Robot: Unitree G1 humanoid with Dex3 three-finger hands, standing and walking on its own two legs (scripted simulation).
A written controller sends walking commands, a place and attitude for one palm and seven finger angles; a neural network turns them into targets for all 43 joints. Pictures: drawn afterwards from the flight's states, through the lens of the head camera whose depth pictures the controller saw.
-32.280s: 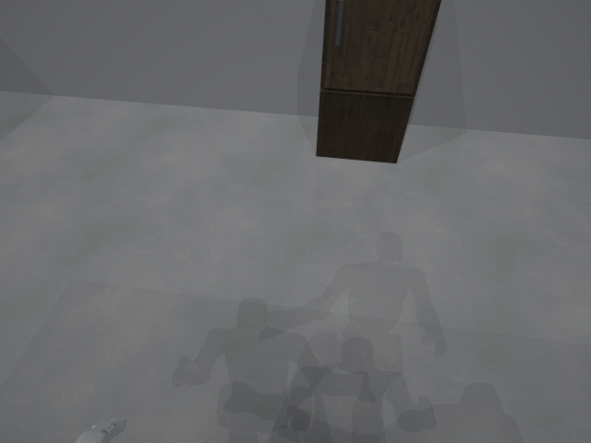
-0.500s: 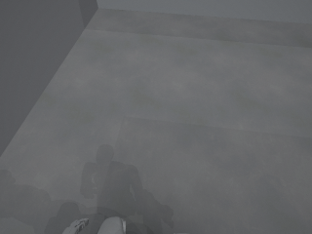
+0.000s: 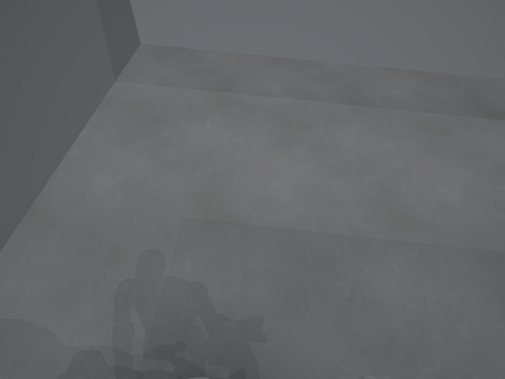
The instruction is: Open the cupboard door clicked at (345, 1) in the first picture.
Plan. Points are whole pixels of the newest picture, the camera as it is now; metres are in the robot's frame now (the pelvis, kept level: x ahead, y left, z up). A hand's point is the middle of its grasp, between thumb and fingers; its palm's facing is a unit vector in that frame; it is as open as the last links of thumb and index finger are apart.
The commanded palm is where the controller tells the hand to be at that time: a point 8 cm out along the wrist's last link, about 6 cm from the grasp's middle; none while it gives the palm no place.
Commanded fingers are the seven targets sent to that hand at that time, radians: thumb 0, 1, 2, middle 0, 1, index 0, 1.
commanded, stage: turn to face it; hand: left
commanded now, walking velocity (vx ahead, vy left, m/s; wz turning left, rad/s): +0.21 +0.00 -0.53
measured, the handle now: out of the picture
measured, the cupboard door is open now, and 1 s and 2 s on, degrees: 46 46 46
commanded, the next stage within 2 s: none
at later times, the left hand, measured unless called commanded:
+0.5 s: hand (196, 298) +0.28 +0.13 -0.15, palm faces +0.13 -0.97 -0.18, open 7.4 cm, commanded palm none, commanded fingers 0.00 0.90 0.90 -0.20 -0.30 -0.20 -0.30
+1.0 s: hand (165, 323) +0.23 +0.18 -0.15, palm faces +0.43 -0.85 -0.31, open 7.4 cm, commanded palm none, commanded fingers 0.00 0.90 0.90 -0.20 -0.30 -0.20 -0.30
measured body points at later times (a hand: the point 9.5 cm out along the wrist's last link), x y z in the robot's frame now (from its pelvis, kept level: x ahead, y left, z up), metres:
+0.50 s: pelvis +0.18 -0.05 +0.01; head +0.22 -0.04 +0.46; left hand +0.27 +0.18 -0.14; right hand +0.20 -0.28 -0.15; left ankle +0.13 +0.08 -0.65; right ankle +0.20 -0.16 -0.73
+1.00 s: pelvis +0.24 -0.06 +0.00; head +0.29 -0.05 +0.45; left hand +0.20 +0.23 -0.13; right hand +0.42 -0.26 -0.15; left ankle +0.22 +0.09 -0.73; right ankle +0.29 -0.18 -0.71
